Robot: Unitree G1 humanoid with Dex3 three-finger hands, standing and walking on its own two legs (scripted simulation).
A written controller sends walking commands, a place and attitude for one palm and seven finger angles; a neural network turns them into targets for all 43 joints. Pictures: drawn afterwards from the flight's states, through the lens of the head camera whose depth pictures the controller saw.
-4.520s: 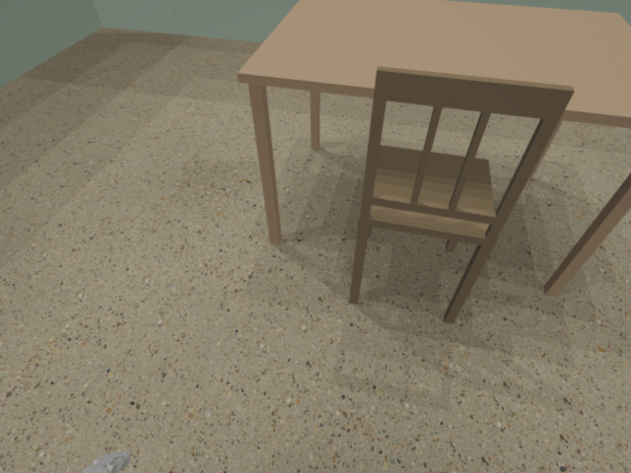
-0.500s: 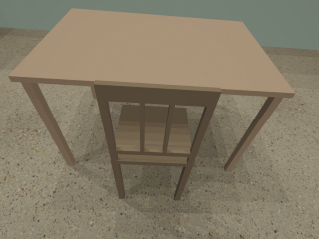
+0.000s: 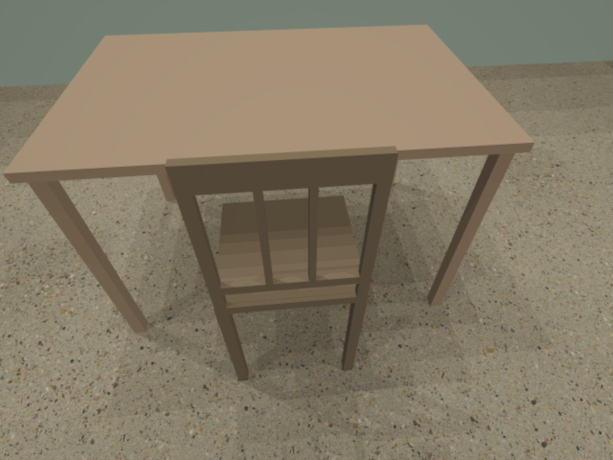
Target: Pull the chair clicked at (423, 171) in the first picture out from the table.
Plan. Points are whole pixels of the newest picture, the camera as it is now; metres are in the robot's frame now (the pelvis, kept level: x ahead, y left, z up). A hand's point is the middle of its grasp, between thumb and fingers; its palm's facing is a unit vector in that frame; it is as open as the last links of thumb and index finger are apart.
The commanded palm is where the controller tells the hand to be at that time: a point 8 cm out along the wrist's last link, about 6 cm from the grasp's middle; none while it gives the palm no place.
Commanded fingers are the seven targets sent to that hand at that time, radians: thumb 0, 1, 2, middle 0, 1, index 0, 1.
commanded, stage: come to a stop and stand still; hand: left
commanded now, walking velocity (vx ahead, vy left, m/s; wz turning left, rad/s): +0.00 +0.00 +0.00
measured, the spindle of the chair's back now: (264, 240) +0.54 +0.12 -0.09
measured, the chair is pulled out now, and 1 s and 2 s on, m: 0.00 0.00 0.00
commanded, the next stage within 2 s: look again from close up in 0.32 s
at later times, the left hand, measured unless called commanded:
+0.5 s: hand out of the picture -0.05 +0.14 -0.18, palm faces +0.05 -0.99 -0.16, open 7.4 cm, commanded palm none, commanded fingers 0.00 0.90 0.90 -0.20 -0.30 -0.20 -0.30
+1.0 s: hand out of the picture +0.01 +0.17 -0.18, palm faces +0.03 -0.98 -0.21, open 7.3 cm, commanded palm none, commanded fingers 0.00 0.90 0.90 -0.20 -0.30 -0.20 -0.30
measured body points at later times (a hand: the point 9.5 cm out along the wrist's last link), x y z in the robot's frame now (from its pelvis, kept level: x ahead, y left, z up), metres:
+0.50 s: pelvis -0.01 -0.01 +0.00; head +0.01 -0.01 +0.45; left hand -0.05 +0.19 -0.16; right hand -0.02 -0.22 -0.17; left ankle -0.01 +0.09 -0.74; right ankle -0.01 -0.11 -0.74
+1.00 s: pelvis +0.00 +0.00 +0.00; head +0.01 -0.01 +0.44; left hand +0.01 +0.22 -0.16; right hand +0.01 -0.22 -0.17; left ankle -0.01 +0.09 -0.74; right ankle -0.01 -0.11 -0.74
